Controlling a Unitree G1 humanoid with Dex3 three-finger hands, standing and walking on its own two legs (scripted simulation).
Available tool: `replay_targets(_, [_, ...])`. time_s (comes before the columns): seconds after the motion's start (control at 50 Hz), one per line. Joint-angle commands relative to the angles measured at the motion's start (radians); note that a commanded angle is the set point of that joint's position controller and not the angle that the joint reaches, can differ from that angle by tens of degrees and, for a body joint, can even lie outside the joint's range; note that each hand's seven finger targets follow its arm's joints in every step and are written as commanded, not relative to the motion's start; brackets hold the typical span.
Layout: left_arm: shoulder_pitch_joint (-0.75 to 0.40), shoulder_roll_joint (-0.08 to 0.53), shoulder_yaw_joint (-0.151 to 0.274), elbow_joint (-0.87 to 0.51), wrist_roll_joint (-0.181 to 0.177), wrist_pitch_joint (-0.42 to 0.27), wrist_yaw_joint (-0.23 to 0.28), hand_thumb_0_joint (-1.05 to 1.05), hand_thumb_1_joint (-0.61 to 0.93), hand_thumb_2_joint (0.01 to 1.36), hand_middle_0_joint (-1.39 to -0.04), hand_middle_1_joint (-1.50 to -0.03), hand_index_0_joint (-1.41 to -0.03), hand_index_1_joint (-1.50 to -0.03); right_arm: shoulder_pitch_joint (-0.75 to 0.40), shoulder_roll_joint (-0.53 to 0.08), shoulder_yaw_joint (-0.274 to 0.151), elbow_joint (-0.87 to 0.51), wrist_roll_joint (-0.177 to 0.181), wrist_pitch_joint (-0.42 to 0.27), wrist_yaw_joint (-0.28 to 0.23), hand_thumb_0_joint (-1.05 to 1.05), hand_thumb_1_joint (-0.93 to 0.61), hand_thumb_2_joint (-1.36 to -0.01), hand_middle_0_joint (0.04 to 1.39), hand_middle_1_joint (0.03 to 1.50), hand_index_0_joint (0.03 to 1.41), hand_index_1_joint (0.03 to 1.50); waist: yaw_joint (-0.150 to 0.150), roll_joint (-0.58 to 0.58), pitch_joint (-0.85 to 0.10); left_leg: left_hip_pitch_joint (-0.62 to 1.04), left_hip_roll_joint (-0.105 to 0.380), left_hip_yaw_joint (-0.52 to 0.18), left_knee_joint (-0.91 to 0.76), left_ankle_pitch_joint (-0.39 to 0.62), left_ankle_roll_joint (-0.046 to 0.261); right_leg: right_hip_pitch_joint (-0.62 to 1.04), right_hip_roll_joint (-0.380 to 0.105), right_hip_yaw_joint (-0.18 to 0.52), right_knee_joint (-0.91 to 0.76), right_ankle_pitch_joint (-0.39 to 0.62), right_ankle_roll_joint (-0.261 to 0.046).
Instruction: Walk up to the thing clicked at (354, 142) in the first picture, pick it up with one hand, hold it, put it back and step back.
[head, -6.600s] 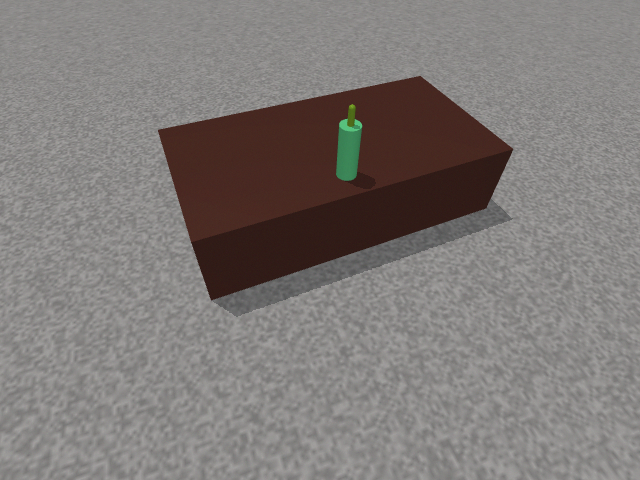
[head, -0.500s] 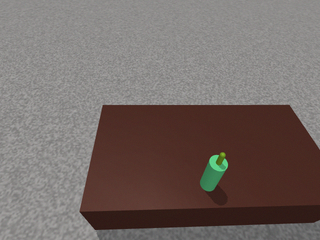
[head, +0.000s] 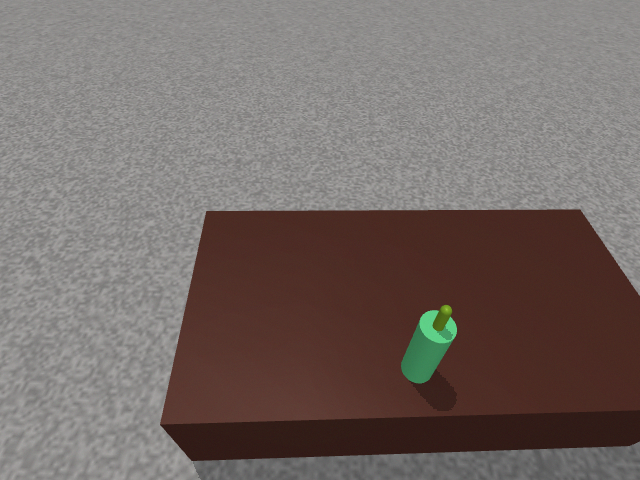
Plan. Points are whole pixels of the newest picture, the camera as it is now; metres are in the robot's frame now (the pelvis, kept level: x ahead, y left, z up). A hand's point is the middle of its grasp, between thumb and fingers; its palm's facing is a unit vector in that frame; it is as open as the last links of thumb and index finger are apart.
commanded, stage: go down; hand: right
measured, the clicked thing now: (430, 341) +0.46 -0.25 -0.31
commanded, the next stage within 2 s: none
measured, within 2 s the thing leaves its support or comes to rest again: neither
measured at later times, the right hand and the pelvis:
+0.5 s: hand out of the picture +0.12 -0.26 -0.16, palm faces +0.03 +0.94 -0.33, open 15.6 cm; pelvis -0.02 -0.01 -0.02, yaw -2 degrees
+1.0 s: hand out of the picture +0.13 -0.27 -0.16, palm faces +0.05 +0.94 -0.33, open 17.6 cm; pelvis +0.00 -0.02 -0.05, yaw -3 degrees
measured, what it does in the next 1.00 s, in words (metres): stands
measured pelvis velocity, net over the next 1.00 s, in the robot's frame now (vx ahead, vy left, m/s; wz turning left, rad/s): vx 0.00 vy -0.02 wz -0.06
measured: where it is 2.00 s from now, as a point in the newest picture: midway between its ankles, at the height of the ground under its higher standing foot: outside the picture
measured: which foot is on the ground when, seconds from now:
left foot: down 0.00-1.00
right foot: down 0.00-1.00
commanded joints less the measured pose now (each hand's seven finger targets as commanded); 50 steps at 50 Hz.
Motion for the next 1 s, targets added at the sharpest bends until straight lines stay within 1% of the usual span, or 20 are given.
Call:
replay_targets(0.0, [-0.015,0.207,0.041,-0.051,-0.003,-0.023,0.014,0.0,0.899,0.9,-0.2,-0.3,-0.2,-0.3,-0.044,-0.22,-0.037,-0.055,0.005,-0.023,-0.014,0.0,-0.9,-0.9,0.2,0.3,0.2,0.3,0.0,0.015,-0.066,0.087,0.129,-0.106,-0.023,0.211,0.018,-0.078,-0.121,0.074,-0.057,0.171,-0.027])
replay_targets(0.02, [-0.02,0.208,0.042,-0.049,-0.006,-0.023,0.013,0.0,0.907,0.914,-0.213,-0.305,-0.208,-0.311,-0.031,-0.22,-0.036,-0.052,0.005,-0.023,-0.014,0.0,-0.82,-0.82,0.12,0.22,0.12,0.22,-0.004,0.013,-0.064,0.08,0.126,-0.103,-0.028,0.186,0.017,-0.071,-0.123,0.082,-0.062,0.152,-0.028])
replay_targets(0.04, [-0.023,0.054,0.023,-0.337,-0.058,-0.075,0.026,0.0,0.916,0.913,-0.209,-0.314,-0.219,-0.304,-0.382,-0.049,-0.076,-0.403,0.06,-0.112,-0.023,0.0,-0.74,-0.74,0.046,0.14,0.041,0.14,0.105,0.028,0.04,-0.093,-0.01,0.005,0.017,0.068,-0.006,-0.24,0.017,0.004,0.025,0.086,-0.041])
replay_targets(0.06, [0.013,0.076,0.028,-0.292,-0.066,-0.073,0.034,0.0,0.885,0.921,-0.21,-0.313,-0.21,-0.313,-0.415,-0.108,-0.089,-0.274,0.031,-0.1,-0.022,0.0,-0.66,-0.66,0.039,0.06,0.038,0.06,0.056,0.073,-0.007,-0.05,-0.012,0.011,0.023,0.032,-0.012,-0.231,0.021,0.007,0.04,0.072,-0.042])
replay_targets(0.1, [0.08,0.095,0.061,-0.281,-0.058,-0.056,0.043,0.0,0.884,0.923,-0.212,-0.313,-0.208,-0.317,-0.297,-0.216,-0.153,-0.147,-0.004,-0.053,-0.008,0.0,-0.5,-0.5,0.056,0.053,0.048,0.053,0.041,0.068,-0.064,-0.075,0.006,-0.002,0.058,0.009,-0.005,-0.273,0.033,0.003,0.105,0.063,-0.046])
replay_targets(0.12, [0.113,0.114,0.079,-0.312,-0.054,-0.049,0.044,0.0,0.896,0.9,-0.209,-0.313,-0.216,-0.306,-0.213,-0.272,-0.211,-0.035,-0.025,-0.022,0.0,0.0,-0.42,-0.42,0.063,0.049,0.051,0.049,0.024,0.065,-0.106,-0.051,0.012,0.001,0.091,0.043,-0.001,-0.308,0.039,0.002,0.138,0.1,-0.042])
replay_targets(0.14, [0.137,0.102,0.093,-0.341,-0.039,-0.052,0.043,0.0,0.898,0.904,-0.207,-0.311,-0.212,-0.307,-0.204,-0.29,-0.236,-0.105,-0.067,-0.026,0.01,0.0,-0.34,-0.34,0.07,0.046,0.056,0.046,0.006,0.033,-0.214,-0.004,0.017,-0.003,0.124,0.102,0.002,-0.314,0.042,-0.003,0.171,0.159,-0.032])
replay_targets(0.16, [0.161,0.093,0.09,-0.374,-0.038,-0.055,0.043,0.0,0.902,0.897,-0.204,-0.306,-0.209,-0.301,-0.133,-0.269,-0.237,-0.174,-0.081,-0.023,0.02,0.0,-0.26,-0.26,0.084,0.04,0.063,0.04,-0.016,-0.006,-0.312,0.046,0.015,-0.001,0.149,0.162,0.011,-0.284,0.044,-0.003,0.18,0.227,-0.02])
replay_targets(0.18, [0.157,0.084,0.085,-0.385,-0.038,-0.057,0.042,0.0,0.908,0.886,-0.201,-0.305,-0.211,-0.294,-0.081,-0.239,-0.228,-0.145,-0.088,-0.001,0.029,0.0,-0.196,-0.18,0.09,0.036,0.067,0.036,-0.022,-0.026,-0.266,0.027,0.011,0.011,0.148,0.166,0.018,-0.301,0.044,0.0,0.176,0.249,-0.011])
replay_targets(0.22, [0.13,0.08,0.081,-0.44,-0.041,-0.07,0.044,0.0,0.91,0.878,-0.2,-0.303,-0.211,-0.292,-0.064,-0.257,-0.251,-0.208,-0.095,0.044,0.028,0.0,-0.08,-0.114,0.1,0.03,0.075,0.03,-0.038,-0.05,-0.271,0.042,0.007,0.019,0.137,0.149,0.023,-0.316,0.046,0.004,0.169,0.24,-0.005])
replay_targets(0.3, [0.084,0.06,0.068,-0.508,-0.047,-0.088,0.049,0.0,0.897,0.894,-0.204,-0.303,-0.203,-0.304,-0.105,-0.145,-0.177,-0.312,-0.077,0.131,0.037,0.0,0.143,-0.079,0.086,0.036,0.07,0.036,-0.005,-0.037,-0.185,-0.04,-0.007,0.034,0.13,0.033,0.026,-0.359,0.026,0.018,0.161,0.121,-0.013])
replay_targets(0.36, [0.082,0.058,0.064,-0.53,-0.051,-0.105,0.058,0.0,0.894,0.895,-0.203,-0.302,-0.2,-0.304,-0.082,-0.168,-0.19,-0.391,-0.067,0.173,0.039,0.0,0.334,-0.06,0.068,0.045,0.06,0.045,-0.002,-0.002,-0.177,-0.078,-0.012,0.044,0.141,-0.033,0.023,-0.381,0.021,0.03,0.173,0.052,-0.022])
replay_targets(0.46, [0.095,0.047,0.059,-0.53,-0.044,-0.142,0.067,0.0,0.895,0.899,-0.2,-0.299,-0.196,-0.303,-0.084,-0.185,-0.198,-0.526,-0.068,0.195,0.038,0.0,0.527,-0.044,0.046,0.054,0.046,0.054,0.019,-0.002,-0.206,-0.125,-0.007,0.038,0.193,-0.031,0.017,-0.395,0.024,0.036,0.231,0.042,-0.03])
replay_targets(0.58, [0.106,0.044,0.058,-0.522,-0.033,-0.182,0.086,0.0,0.886,0.91,-0.201,-0.298,-0.191,-0.308,-0.024,-0.192,-0.213,-0.64,-0.062,0.208,0.024,0.0,0.601,-0.03,0.042,0.054,0.043,0.054,0.027,-0.043,-0.285,-0.164,-0.003,0.041,0.281,0.044,0.02,-0.401,0.021,0.05,0.318,0.138,-0.017])
replay_targets(0.7, [0.093,0.039,0.051,-0.544,-0.035,-0.202,0.11,0.0,0.887,0.911,-0.199,-0.296,-0.188,-0.306,0.069,-0.17,-0.182,-0.748,-0.043,0.265,0.03,0.0,0.611,-0.034,0.04,0.056,0.041,0.056,0.029,-0.057,-0.28,-0.202,-0.005,0.053,0.329,0.062,0.02,-0.441,0.017,0.065,0.372,0.177,-0.008])
replay_targets(0.74, [0.096,0.04,0.052,-0.551,-0.036,-0.205,0.115,0.0,0.885,0.911,-0.2,-0.296,-0.189,-0.307,0.094,-0.189,-0.196,-0.785,-0.041,0.285,0.027,0.0,0.611,-0.034,0.039,0.057,0.041,0.057,0.024,-0.076,-0.296,-0.211,-0.008,0.058,0.35,0.071,0.024,-0.441,0.013,0.073,0.393,0.228,0.0])
replay_targets(0.78, [0.102,0.041,0.053,-0.552,-0.036,-0.209,0.117,0.0,0.888,0.911,-0.2,-0.296,-0.189,-0.307,0.114,-0.163,-0.169,-0.806,-0.038,0.312,0.03,0.0,0.611,-0.033,0.04,0.056,0.042,0.056,0.035,-0.068,-0.29,-0.234,-0.011,0.062,0.373,0.086,0.024,-0.454,0.001,0.089,0.409,0.281,0.007])
replay_targets(0.82, [0.09,0.044,0.05,-0.573,-0.038,-0.211,0.12,0.0,0.889,0.907,-0.2,-0.297,-0.192,-0.305,0.122,-0.192,-0.195,-0.856,-0.032,0.334,0.026,0.0,0.61,-0.043,0.037,0.059,0.039,0.059,0.027,-0.087,-0.278,-0.249,-0.011,0.063,0.376,0.057,0.021,-0.469,0.005,0.086,0.419,0.247,0.005])
replay_targets(0.94, [0.098,0.039,0.05,-0.599,-0.039,-0.222,0.121,0.0,0.896,0.906,-0.196,-0.294,-0.19,-0.3,0.176,-0.181,-0.184,-0.944,-0.028,0.384,0.03,0.0,0.601,-0.047,0.037,0.059,0.039,0.059,0.033,-0.066,-0.309,-0.27,-0.009,0.064,0.426,0.08,0.025,-0.513,0.004,0.1,0.467,0.269,0.007])
replay_targets(0.98, [0.095,0.036,0.047,-0.616,-0.04,-0.224,0.123,0.0,0.895,0.905,-0.197,-0.295,-0.191,-0.302,0.206,-0.201,-0.213,-0.978,-0.026,0.398,0.028,0.0,0.593,-0.045,0.04,0.058,0.041,0.058,0.019,-0.087,-0.326,-0.275,-0.009,0.065,0.437,0.06,0.026,-0.513,0.009,0.098,0.477,0.252,0.007])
